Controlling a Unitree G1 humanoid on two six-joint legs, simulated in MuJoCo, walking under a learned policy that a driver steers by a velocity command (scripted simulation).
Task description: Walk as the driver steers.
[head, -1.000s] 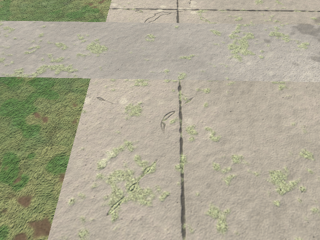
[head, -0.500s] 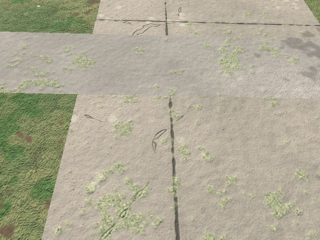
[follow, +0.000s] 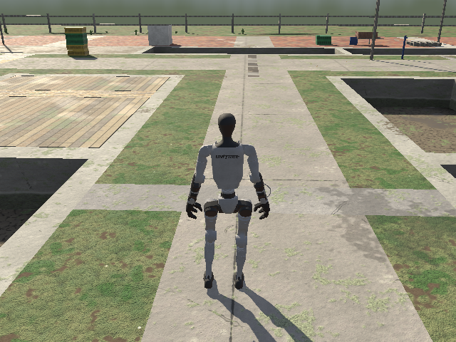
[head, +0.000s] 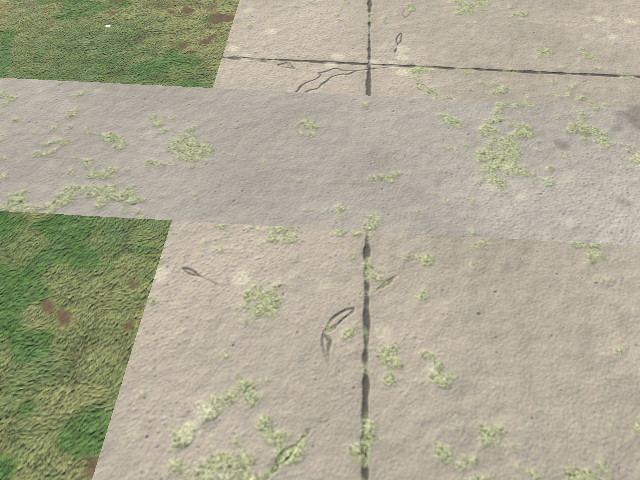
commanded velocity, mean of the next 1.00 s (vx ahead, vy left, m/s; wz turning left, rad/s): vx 0.45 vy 0.00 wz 0.00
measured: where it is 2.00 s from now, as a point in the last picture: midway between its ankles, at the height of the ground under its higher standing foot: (365, 269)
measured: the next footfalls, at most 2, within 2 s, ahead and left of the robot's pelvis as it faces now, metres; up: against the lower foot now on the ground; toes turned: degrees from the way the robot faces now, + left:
left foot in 0.14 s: +0.08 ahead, +0.14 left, +0.00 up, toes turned +2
right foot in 0.62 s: +0.40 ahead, -0.13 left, +0.00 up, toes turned -4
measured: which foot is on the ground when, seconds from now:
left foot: up 0.00-0.12, down 0.14-0.64, up 0.66-1.00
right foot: down 0.00-0.14, up 0.16-0.60, down 0.62-1.00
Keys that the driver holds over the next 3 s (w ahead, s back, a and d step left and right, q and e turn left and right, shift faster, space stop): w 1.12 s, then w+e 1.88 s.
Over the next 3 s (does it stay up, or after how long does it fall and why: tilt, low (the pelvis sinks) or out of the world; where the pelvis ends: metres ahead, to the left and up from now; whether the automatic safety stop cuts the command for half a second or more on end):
stays up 1.40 -0.47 0.00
